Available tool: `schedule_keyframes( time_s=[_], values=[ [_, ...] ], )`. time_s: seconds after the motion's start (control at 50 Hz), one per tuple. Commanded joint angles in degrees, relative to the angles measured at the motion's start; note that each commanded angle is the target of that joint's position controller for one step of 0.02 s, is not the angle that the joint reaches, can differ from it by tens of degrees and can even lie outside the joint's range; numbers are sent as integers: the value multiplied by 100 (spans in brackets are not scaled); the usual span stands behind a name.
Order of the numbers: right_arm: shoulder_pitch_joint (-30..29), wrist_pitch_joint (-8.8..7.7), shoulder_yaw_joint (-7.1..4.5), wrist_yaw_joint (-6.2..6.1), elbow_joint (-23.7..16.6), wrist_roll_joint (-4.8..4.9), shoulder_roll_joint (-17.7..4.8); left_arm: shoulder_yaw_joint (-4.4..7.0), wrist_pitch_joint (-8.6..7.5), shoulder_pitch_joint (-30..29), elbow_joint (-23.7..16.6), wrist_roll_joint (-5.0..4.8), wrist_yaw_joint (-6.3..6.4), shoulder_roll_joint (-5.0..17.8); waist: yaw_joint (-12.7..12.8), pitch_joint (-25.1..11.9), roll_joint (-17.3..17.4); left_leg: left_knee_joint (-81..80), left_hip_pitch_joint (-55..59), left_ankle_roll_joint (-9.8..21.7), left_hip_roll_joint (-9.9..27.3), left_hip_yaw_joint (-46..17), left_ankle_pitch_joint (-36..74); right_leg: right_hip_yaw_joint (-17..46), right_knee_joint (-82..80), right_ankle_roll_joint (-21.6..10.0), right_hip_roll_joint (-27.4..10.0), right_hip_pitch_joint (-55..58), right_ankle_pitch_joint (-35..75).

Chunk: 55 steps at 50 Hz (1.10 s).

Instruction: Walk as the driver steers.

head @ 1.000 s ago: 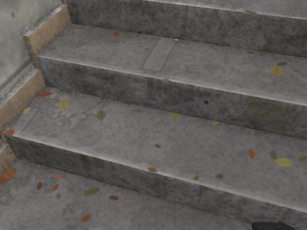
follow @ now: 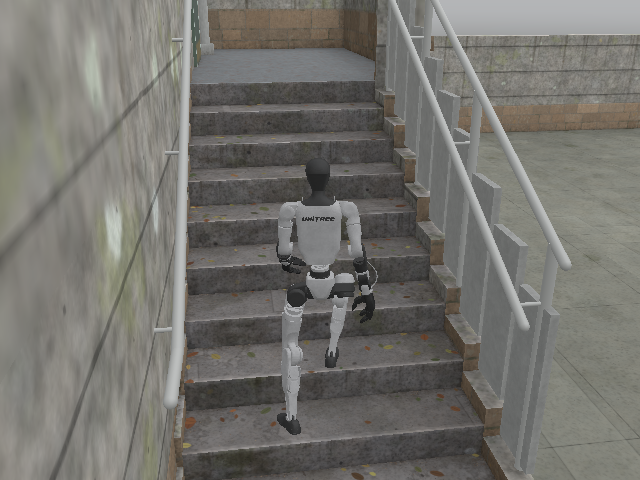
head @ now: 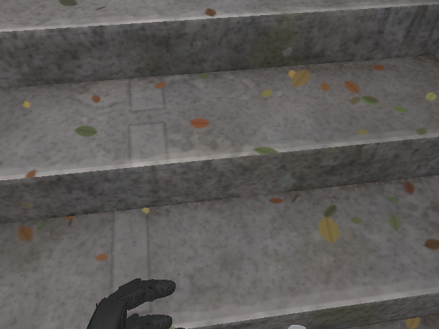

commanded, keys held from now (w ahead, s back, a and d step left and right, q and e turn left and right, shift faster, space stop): w+e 0.34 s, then w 0.04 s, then w+q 0.28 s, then q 0.34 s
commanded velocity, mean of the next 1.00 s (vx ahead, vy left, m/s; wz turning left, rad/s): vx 0.42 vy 0.00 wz -0.09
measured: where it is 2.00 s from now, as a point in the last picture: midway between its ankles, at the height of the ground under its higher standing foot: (275, 116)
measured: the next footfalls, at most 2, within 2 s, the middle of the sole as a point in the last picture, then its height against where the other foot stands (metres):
left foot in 0.56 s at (232, 249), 0.17 m higher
right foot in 1.10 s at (324, 137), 0.17 m higher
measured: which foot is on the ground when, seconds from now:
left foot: down 0.00-0.00, up 0.02-0.54, down 0.56-1.00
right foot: down 0.00-0.58, up 0.60-1.00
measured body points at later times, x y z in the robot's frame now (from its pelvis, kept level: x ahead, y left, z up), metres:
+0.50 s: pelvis +0.31 -0.02 +0.18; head +0.32 -0.07 +0.62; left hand +0.30 +0.18 +0.04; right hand +0.54 -0.19 +0.12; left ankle +0.52 +0.01 -0.34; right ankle +0.16 -0.05 -0.57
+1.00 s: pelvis +0.59 -0.08 +0.33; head +0.62 -0.05 +0.77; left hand +0.84 +0.03 +0.24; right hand +0.53 -0.27 +0.19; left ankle +0.53 +0.00 -0.41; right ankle +0.67 -0.21 -0.17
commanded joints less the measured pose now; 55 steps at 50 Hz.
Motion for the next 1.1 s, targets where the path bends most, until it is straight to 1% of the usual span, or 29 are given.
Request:
schedule_keyframes(
  time_s=[0.02,0.04,0.06,0.1,0.14,0.2,0.24,0.26,0.32,0.4,0.44,0.46,0.52,0.54,0.56,0.58,0.6,0.62,0.64,0.68,0.76,0.8,0.84,0.9,1.0,1.04,1.06,1.08,1.1],
  values=[
    [-444,-352,-134,222,-1295,-24,-811,1062,32,2042,182,23,147,2570,780,-2279,-1323,5325,-4125,453,-982,-1221,2110,5265,-4681,-1402,-698,6145,-2201],
    [-847,-683,-248,498,-1235,-85,-903,995,27,1847,127,249,339,2333,684,-3130,-979,7386,-4515,538,-1556,-3260,628,7695,-6410,-1096,-1280,6302,-3220],
    [-1123,-718,-344,630,-1395,56,-847,826,-59,2235,494,257,331,1872,550,-2437,-604,8330,-4996,695,-1403,-3427,698,7245,-6575,-436,-1382,5742,-2703],
    [-2097,-761,-155,564,-1917,-77,-240,577,-216,2133,960,180,188,791,163,-652,235,9008,-5764,1069,-1080,-3270,836,5538,-5659,94,-924,3941,-1805],
    [-1824,-716,44,624,-2047,-200,59,410,-314,1918,1295,240,164,346,-278,-313,-48,10010,-6182,1378,-947,-3197,739,4327,-5435,259,-334,3299,-847],
    [-1538,-688,342,686,-2153,-173,403,362,-306,1839,1373,182,157,431,-546,-156,230,10234,-7488,1281,-863,-2846,1015,3187,-5180,263,-149,3398,622],
    [-1954,-629,339,656,-2342,-216,89,324,-271,1646,1342,140,155,545,-602,49,262,8972,-7314,1099,-717,-2458,1540,2756,-5478,462,100,2640,793],
    [-2271,-588,432,607,-2340,-257,425,293,-249,2275,1580,261,143,496,-306,-186,-227,10548,-8036,929,-922,-2063,1506,3049,-5242,329,-99,3048,1159],
    [-2537,-598,605,560,-2562,-32,747,246,-192,2822,1928,228,146,502,-82,76,-852,11725,-9722,835,-842,-2203,880,3651,-5427,280,-361,3839,532],
    [-4668,-735,843,493,-3285,-244,961,262,56,3556,2265,162,440,345,725,246,-836,8997,-9358,515,-907,-1254,969,3891,-6765,-49,-587,3792,1294],
    [-4451,-670,694,518,-3230,-81,674,298,51,3491,2411,106,649,425,489,-52,-967,7723,-8370,603,-765,-1211,799,3358,-7304,-161,-870,4516,2519],
    [-4287,-668,624,543,-3196,-23,479,343,7,3203,2355,19,695,621,265,-184,-1116,6533,-7309,827,-842,-1013,499,2722,-7440,-56,-903,4650,4316],
    [-2836,-658,191,572,-2578,46,-286,407,32,3197,2524,158,676,1165,-565,-1455,-1615,5485,-4478,1157,-1829,-840,-517,1907,-5973,-144,-1071,5952,11941],
    [-1958,-594,54,606,-2312,87,-725,437,-33,2677,2345,200,673,1424,-1028,-1420,-1905,4152,-4215,1353,-1689,-1619,-741,1985,-5006,-249,-1322,6551,12526],
    [-1079,-516,-96,626,-1941,-30,-1108,457,-146,2393,2191,357,664,1448,-1281,-1929,-1424,3592,-2965,1501,-1482,-2525,-816,2022,-3908,-323,-1236,6207,12210],
    [-331,-449,-174,670,-1496,-325,-1299,389,-293,2547,1986,493,497,893,-1049,-2259,954,2270,-1176,2167,-679,-4866,-627,2014,-2071,-166,-407,4232,9084],
    [205,-271,-201,471,-1037,-405,-1148,282,-451,2195,1895,628,222,305,-917,-2213,2818,-64,-269,2800,92,-7895,-691,2326,438,237,928,2431,2366],
    [147,-231,-10,351,-646,-432,-284,285,-657,1784,1579,451,-91,331,-595,-1473,1814,-469,-1142,2451,152,-8221,-1912,2709,2504,179,898,1636,2018],
    [-150,-247,111,379,-418,-334,194,221,-677,1161,1195,298,-234,127,-250,-620,639,-265,-2088,2164,85,-7417,-2384,2604,3179,119,711,997,2003],
    [-701,-385,208,468,-181,-209,459,135,-627,1042,936,331,-175,79,394,203,-611,207,-3326,1700,-341,-5338,-1088,2147,3620,3,266,448,1903],
    [-919,-316,249,717,-110,-152,203,-139,-577,1453,725,220,124,-195,795,251,-402,381,-3858,1314,-895,-3346,1503,1498,3828,263,-132,-617,1764],
    [-997,-325,201,647,-290,-180,-48,-189,-555,843,328,406,236,-44,645,-15,-177,268,-4506,1196,-1247,-2969,2350,866,2404,641,-224,-2,2486],
    [-558,-315,156,503,-272,-190,-217,-150,-533,415,204,420,407,-51,410,-521,535,610,-4251,1266,-1277,-3162,3703,481,2378,938,-96,226,2912],
    [336,-86,-3,226,-209,-181,-475,-141,-491,26,125,356,500,-71,-95,-1007,633,1091,-1829,1366,-800,-4192,4118,818,2931,1254,-126,-1409,2580],
    [1131,246,-115,-69,-326,-14,-253,-257,-660,-1529,-569,91,326,-316,-567,-442,681,641,392,1484,-148,-5371,3005,1332,2417,1568,-323,-3464,817],
    [897,366,-142,-180,-423,-36,-226,-226,-662,-1511,-666,84,293,-163,-425,-281,689,441,175,1439,-135,-5118,3390,1333,1794,1512,-422,-3015,748],
    [512,476,-238,-189,-649,75,-429,-273,-618,-1862,-861,109,281,-119,-408,-76,537,-278,-838,1447,-308,-4744,3445,643,30,1459,-292,-1642,96],
    [346,527,-297,-198,-727,185,-545,-226,-540,-1721,-1022,135,376,-198,-62,-283,1002,-543,-2114,1373,-452,-4612,4779,558,-1215,1178,24,814,-1081],
    [912,480,-307,-189,-539,187,-567,31,-526,-1449,-996,146,474,297,44,-861,703,20,-1653,1098,-913,-4533,7058,251,-1577,1073,497,2078,-768]
  ],
)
